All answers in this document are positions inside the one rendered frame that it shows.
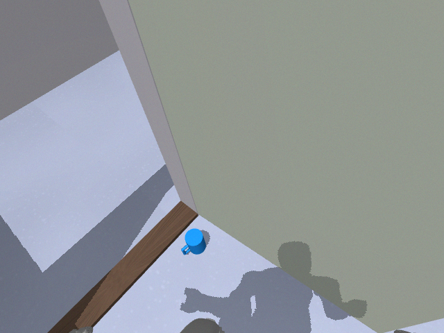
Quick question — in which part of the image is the mug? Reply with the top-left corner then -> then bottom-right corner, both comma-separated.
181,228 -> 206,255

